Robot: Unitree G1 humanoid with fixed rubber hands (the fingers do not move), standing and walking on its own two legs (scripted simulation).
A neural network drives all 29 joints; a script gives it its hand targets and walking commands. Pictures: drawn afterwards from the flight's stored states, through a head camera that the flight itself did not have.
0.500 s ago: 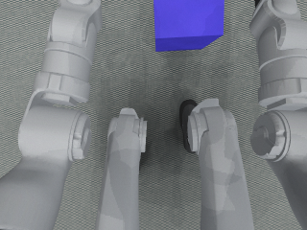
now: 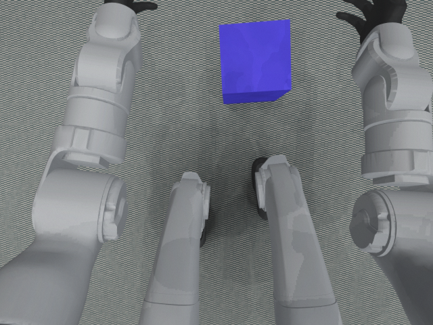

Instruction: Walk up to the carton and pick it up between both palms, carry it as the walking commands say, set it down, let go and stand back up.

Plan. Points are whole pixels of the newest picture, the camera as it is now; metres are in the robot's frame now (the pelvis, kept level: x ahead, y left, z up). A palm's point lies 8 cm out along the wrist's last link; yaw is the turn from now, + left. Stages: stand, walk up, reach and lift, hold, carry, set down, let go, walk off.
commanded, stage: set down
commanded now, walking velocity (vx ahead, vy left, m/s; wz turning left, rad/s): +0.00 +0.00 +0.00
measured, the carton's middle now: (251, 69) +0.55 -0.09 -0.47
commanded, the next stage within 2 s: let go in 0.22 s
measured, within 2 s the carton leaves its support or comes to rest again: neither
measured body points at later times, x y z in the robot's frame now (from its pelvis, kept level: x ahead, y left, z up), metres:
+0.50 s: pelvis +0.01 -0.01 +0.08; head +0.32 -0.04 +0.39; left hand +0.52 +0.14 -0.04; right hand +0.48 -0.23 -0.04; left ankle +0.07 +0.12 -0.54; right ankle +0.15 -0.12 -0.54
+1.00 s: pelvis +0.06 -0.02 +0.16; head +0.13 -0.05 +0.60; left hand +0.35 +0.16 +0.10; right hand +0.29 -0.27 +0.08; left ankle +0.07 +0.12 -0.54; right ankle +0.15 -0.12 -0.54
